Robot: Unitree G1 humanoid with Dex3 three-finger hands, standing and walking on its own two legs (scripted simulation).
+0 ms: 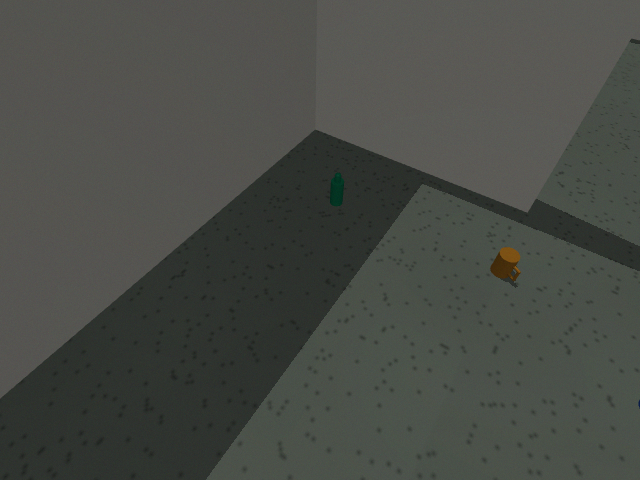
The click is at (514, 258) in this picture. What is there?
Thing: mug
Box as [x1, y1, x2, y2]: [490, 247, 520, 280]
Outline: 504,247 499,251 490,269 492,273 498,277 509,276 512,280 514,280 520,272 515,266 519,259 519,254 512,248
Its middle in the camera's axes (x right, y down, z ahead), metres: +0.73 +0.11 +1.52
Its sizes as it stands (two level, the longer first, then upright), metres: 0.109 0.075 0.103
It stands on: the floor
